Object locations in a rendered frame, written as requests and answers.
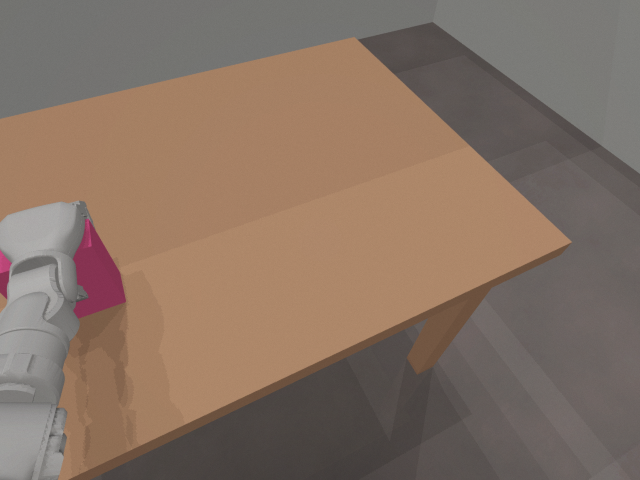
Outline table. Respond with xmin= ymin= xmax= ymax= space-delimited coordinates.
xmin=0 ymin=37 xmax=572 ymax=480

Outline left robot hand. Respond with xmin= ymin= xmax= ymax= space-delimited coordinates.
xmin=0 ymin=201 xmax=95 ymax=302

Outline left robot forearm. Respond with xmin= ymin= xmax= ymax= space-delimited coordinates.
xmin=0 ymin=250 xmax=80 ymax=408

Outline sponge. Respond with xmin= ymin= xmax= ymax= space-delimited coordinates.
xmin=0 ymin=219 xmax=126 ymax=319

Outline left robot upper arm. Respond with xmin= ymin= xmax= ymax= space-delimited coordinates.
xmin=0 ymin=402 xmax=67 ymax=480

